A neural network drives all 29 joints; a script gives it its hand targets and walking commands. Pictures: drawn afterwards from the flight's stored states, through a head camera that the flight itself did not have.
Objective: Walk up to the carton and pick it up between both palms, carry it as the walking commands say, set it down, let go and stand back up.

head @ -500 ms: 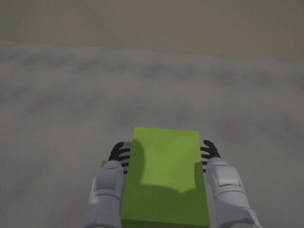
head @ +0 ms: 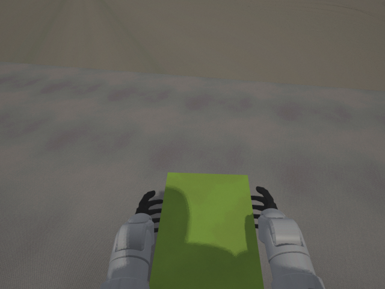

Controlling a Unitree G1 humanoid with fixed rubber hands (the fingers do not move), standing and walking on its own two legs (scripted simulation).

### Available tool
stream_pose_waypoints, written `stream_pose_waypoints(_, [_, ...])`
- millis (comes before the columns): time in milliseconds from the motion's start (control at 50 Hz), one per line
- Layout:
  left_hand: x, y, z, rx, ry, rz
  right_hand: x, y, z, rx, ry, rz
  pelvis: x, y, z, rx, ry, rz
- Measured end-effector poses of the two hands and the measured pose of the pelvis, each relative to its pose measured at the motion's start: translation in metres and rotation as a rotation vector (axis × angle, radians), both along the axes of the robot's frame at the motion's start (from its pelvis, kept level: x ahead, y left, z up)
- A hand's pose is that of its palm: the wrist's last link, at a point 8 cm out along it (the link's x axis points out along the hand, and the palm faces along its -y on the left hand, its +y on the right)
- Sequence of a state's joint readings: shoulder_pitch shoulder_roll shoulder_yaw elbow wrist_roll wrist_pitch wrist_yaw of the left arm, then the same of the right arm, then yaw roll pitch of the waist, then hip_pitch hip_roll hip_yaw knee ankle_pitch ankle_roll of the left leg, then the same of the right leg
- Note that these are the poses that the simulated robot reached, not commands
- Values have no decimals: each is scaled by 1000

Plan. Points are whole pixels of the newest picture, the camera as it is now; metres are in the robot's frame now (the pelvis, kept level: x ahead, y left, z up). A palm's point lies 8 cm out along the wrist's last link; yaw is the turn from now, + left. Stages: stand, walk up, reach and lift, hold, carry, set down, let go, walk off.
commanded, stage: reach and lift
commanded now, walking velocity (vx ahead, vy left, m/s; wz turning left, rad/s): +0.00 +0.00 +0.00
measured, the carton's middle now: (205, 243) +0.27 +0.00 -0.03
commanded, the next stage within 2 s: hold in 0.12 s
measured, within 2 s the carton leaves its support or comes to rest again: neither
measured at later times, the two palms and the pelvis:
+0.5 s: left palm (140, 225) +0.28 +0.14 +0.04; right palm (266, 215) +0.29 -0.13 +0.05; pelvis -0.01 +0.00 -0.01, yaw +0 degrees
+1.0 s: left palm (146, 214) +0.29 +0.13 +0.06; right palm (274, 208) +0.29 -0.15 +0.07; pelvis -0.01 -0.01 -0.02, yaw +0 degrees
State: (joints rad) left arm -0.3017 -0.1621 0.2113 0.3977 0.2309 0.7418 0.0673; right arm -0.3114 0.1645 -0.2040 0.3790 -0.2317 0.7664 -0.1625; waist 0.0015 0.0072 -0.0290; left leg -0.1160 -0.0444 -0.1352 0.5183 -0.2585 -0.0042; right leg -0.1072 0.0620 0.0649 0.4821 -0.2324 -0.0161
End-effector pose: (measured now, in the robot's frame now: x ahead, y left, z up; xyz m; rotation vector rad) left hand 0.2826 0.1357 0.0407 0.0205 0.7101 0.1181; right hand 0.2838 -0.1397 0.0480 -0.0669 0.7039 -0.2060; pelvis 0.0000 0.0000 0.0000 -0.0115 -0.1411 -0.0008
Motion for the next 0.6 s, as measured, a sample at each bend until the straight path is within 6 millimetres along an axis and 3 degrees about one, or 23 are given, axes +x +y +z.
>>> stream_pose_waypoints(300, [-8,3,0,-21,-4,47,-1,3,1,17,-11,7,-20,-2,-6,1,-3,-3])
stream_pose_waypoints(600, [-1,6,-3,-15,1,35,5,7,0,6,-14,5,-8,4,-4,1,15,-7])
